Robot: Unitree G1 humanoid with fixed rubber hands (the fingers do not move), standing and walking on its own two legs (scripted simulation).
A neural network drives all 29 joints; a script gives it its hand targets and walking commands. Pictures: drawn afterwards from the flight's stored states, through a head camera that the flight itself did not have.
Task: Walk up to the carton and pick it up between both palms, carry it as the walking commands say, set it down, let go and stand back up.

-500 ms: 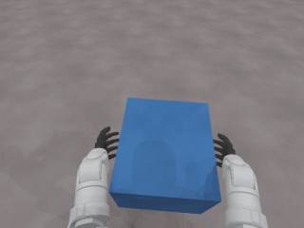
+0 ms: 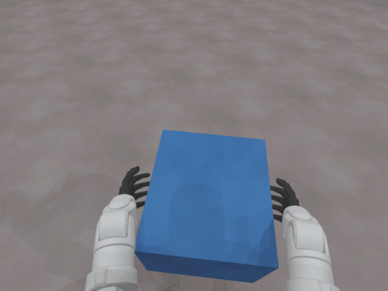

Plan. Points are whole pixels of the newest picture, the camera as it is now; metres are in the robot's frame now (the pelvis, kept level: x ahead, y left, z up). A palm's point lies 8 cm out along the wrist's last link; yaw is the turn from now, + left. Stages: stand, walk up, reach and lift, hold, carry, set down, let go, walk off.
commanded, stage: reach and lift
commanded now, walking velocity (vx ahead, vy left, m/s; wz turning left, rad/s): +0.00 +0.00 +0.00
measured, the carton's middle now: (206, 204) +0.34 -0.01 -0.03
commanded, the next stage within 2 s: hold in 0.12 s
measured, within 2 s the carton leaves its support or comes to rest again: neither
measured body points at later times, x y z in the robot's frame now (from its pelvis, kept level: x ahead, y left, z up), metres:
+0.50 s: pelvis +0.00 +0.00 +0.00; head -0.03 +0.00 +0.45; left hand +0.30 +0.17 +0.03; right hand +0.29 -0.18 +0.02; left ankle -0.01 +0.12 -0.75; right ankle +0.05 -0.14 -0.75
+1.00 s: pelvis -0.02 -0.02 -0.02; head -0.01 +0.01 +0.43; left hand +0.30 +0.15 +0.04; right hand +0.29 -0.19 +0.04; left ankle -0.01 +0.12 -0.75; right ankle +0.05 -0.14 -0.75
